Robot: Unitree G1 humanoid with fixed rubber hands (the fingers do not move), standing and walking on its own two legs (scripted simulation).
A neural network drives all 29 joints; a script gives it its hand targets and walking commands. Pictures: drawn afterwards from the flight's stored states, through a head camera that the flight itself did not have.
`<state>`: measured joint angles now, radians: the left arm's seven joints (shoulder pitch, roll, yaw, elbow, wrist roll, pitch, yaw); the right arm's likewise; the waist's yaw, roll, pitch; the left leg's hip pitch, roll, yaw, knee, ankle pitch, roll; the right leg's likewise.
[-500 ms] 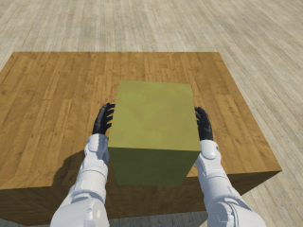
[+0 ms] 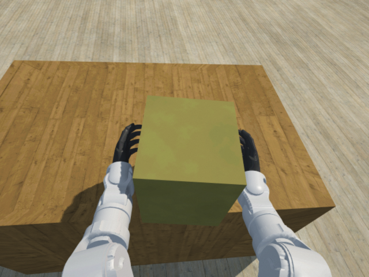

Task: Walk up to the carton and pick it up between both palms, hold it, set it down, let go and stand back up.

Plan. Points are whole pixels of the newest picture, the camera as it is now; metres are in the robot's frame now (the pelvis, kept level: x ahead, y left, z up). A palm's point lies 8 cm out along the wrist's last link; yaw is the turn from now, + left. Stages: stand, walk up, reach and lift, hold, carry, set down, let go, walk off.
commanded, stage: reach and lift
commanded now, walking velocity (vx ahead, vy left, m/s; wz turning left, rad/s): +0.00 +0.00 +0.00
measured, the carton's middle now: (185, 165) +0.39 +0.02 +0.00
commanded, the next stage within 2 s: none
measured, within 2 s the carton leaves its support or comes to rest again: neither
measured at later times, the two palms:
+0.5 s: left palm (113, 138) +0.38 +0.17 +0.10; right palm (252, 143) +0.38 -0.12 +0.11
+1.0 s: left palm (109, 118) +0.37 +0.16 +0.17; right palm (270, 123) +0.37 -0.13 +0.18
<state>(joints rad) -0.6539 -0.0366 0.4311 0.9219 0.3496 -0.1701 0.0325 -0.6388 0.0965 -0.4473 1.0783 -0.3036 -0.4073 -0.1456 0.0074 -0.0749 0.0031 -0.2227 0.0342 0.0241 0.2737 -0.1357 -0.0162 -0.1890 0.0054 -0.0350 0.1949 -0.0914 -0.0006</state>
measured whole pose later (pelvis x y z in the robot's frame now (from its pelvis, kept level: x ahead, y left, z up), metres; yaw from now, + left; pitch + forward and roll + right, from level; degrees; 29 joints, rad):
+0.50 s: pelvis +0.00 +0.01 +0.00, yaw +1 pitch -1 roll -1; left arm -0.60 -0.01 0.29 0.58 0.22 0.19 0.06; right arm -0.63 0.03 -0.13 0.83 0.07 -0.08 -0.17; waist -0.04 -0.08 0.00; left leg -0.12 0.02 0.00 0.32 -0.18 -0.01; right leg -0.06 0.00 -0.06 0.20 -0.12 0.01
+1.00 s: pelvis -0.01 +0.00 +0.00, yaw +1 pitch -5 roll -1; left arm -0.68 -0.01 0.30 0.35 0.27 0.55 0.05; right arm -0.76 -0.04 -0.05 0.67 0.19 0.25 -0.21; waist -0.07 -0.06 0.00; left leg -0.07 0.02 0.00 0.33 -0.17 -0.01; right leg -0.04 -0.01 -0.05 0.26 -0.14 0.01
